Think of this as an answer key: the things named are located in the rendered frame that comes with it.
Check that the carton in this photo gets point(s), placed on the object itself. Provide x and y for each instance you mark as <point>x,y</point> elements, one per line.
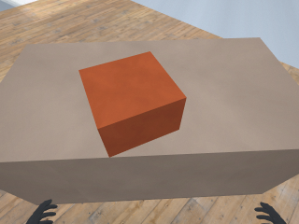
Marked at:
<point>133,101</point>

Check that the pedestal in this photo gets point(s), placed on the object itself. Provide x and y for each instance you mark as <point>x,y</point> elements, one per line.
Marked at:
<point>238,135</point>

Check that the right robot hand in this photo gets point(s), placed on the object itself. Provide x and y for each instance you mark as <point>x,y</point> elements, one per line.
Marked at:
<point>274,217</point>

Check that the left robot hand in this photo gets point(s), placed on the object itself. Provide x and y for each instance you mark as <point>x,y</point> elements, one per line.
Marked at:
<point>39,213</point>

